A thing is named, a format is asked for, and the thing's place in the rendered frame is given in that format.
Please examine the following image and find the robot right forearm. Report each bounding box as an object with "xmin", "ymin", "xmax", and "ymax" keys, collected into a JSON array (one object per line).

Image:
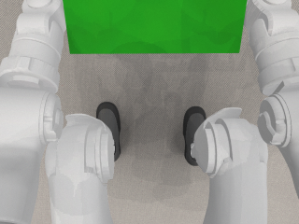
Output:
[{"xmin": 244, "ymin": 0, "xmax": 299, "ymax": 96}]

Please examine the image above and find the carton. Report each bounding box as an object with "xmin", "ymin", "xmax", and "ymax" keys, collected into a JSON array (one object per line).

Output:
[{"xmin": 63, "ymin": 0, "xmax": 248, "ymax": 54}]

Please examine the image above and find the right robot upper arm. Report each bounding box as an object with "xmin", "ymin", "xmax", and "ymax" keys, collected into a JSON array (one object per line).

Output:
[{"xmin": 257, "ymin": 91, "xmax": 299, "ymax": 199}]

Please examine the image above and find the right robot thigh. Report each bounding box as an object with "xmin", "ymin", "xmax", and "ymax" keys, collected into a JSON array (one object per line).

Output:
[{"xmin": 198, "ymin": 118, "xmax": 268, "ymax": 224}]

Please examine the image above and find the robot left forearm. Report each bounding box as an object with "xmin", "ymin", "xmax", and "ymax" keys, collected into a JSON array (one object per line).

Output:
[{"xmin": 0, "ymin": 0, "xmax": 66, "ymax": 94}]

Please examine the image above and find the robot right shin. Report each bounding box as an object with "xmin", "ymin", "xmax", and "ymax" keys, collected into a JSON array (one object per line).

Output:
[{"xmin": 191, "ymin": 107, "xmax": 268, "ymax": 168}]

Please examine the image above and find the left robot upper arm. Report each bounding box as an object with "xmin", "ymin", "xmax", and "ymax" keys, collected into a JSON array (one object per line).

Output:
[{"xmin": 0, "ymin": 87, "xmax": 64, "ymax": 224}]

